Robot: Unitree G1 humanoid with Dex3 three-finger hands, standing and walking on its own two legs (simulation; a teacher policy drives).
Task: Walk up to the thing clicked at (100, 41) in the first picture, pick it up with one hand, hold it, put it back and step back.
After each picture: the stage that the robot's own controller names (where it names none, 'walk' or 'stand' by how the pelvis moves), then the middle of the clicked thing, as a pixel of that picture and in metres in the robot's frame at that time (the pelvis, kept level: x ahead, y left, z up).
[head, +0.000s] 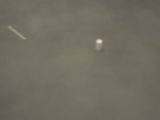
stand; (98, 45) +1.42 -0.23 -0.72
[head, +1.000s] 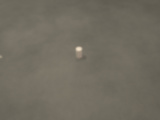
walk; (79, 52) +1.32 +0.11 -0.70
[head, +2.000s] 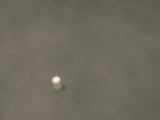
walk; (57, 83) +0.84 +0.27 -0.71
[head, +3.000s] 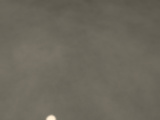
stand; out of the picture +0.46 +0.19 -0.70
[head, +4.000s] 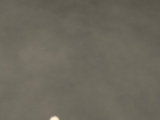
stand; out of the picture +0.47 +0.19 -0.71
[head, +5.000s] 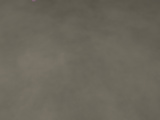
walk; out of the picture +0.42 +0.20 -0.73
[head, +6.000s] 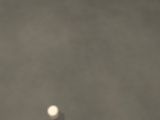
stand; (53, 112) +0.41 +0.17 -0.69
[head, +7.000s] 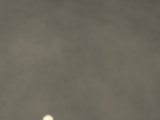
walk; out of the picture +0.40 +0.20 -0.68
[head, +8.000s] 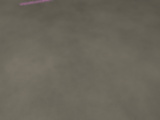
stand; out of the picture +0.40 +0.27 -0.72
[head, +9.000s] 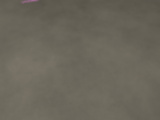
stand; out of the picture +0.38 +0.26 -0.73
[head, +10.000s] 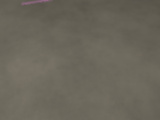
stand; out of the picture +0.37 +0.26 -0.73
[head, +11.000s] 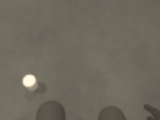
go down; (30, 83) +0.42 +0.27 -0.47
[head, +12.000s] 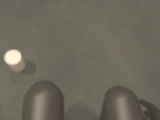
go down; (15, 61) +0.44 +0.31 -0.30
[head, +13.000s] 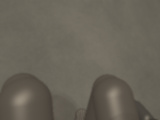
close in; out of the picture +0.41 +0.34 -0.23
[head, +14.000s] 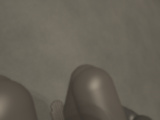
close in; out of the picture +0.39 +0.36 -0.21
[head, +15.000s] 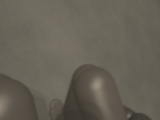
close; out of the picture +0.39 +0.35 -0.22
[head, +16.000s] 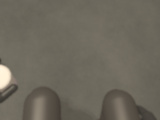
lift; (1, 81) +0.32 +0.27 -0.05
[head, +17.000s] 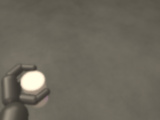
hold; (35, 90) +0.33 +0.16 +0.05
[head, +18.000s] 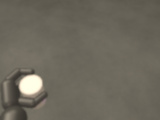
hold; (34, 92) +0.33 +0.17 +0.01
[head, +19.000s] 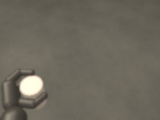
hold; (34, 93) +0.33 +0.17 +0.01
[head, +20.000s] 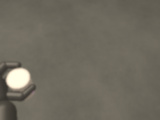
crouch; (22, 85) +0.36 +0.20 -0.03
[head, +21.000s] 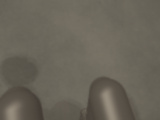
lower; out of the picture +0.47 +0.32 -0.08
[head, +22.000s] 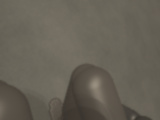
lower; out of the picture +0.41 +0.37 -0.20
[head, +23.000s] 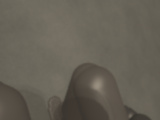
lower; out of the picture +0.40 +0.36 -0.22
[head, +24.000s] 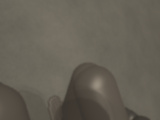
lower; out of the picture +0.40 +0.36 -0.22
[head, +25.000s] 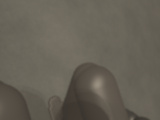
lower; out of the picture +0.39 +0.36 -0.22
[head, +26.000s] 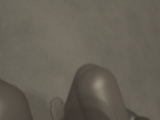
open; out of the picture +0.40 +0.36 -0.22
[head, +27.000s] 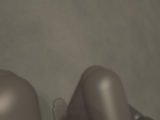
stand; out of the picture +0.40 +0.36 -0.23
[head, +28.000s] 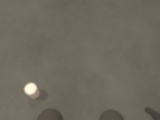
walk; (32, 91) +0.43 +0.28 -0.51
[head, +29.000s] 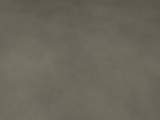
stand; out of the picture +0.39 +0.26 -0.67
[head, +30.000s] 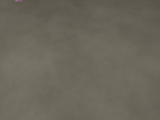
stand; out of the picture +0.39 +0.26 -0.67
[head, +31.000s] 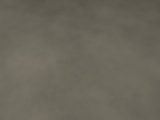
stand; out of the picture +0.39 +0.25 -0.71
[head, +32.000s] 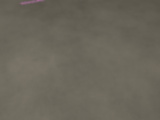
stand; out of the picture +0.39 +0.26 -0.72
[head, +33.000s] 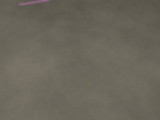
stand; out of the picture +0.38 +0.26 -0.73
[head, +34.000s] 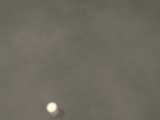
walk; (53, 109) +0.45 +0.24 -0.70
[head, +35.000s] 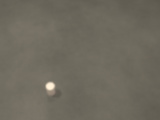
walk; (50, 89) +0.64 +0.20 -0.70
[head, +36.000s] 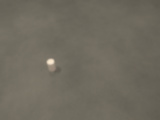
walk; (51, 65) +0.93 +0.33 -0.70
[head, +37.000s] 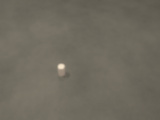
stand; (61, 70) +1.00 +0.19 -0.72
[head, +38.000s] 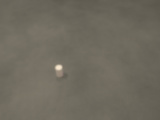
stand; (59, 71) +1.02 +0.22 -0.73
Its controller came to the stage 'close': yes
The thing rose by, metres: 0.72
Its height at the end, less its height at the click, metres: +0.00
